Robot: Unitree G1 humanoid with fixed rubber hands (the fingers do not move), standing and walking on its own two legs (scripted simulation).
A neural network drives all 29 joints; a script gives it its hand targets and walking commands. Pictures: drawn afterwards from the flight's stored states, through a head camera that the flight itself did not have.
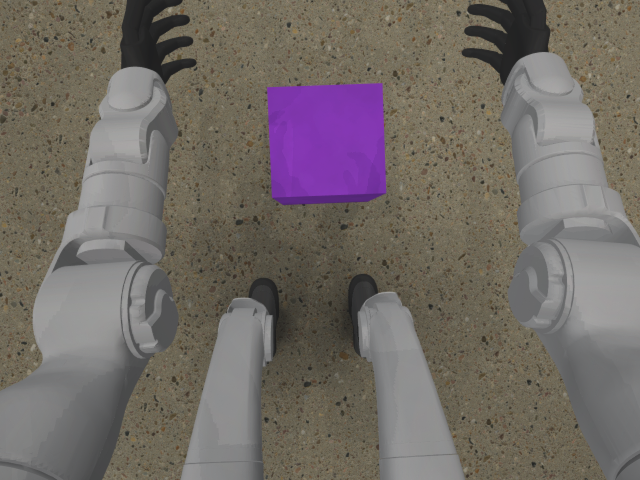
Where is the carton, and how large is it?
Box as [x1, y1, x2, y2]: [267, 83, 385, 204]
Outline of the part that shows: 381,83 267,87 271,186 273,198 282,204 367,201 385,193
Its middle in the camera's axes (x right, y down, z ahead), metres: +0.01 -0.18 +0.83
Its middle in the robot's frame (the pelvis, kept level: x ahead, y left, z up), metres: +0.51 -0.03 -0.52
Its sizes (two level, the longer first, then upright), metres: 0.210 0.200 0.250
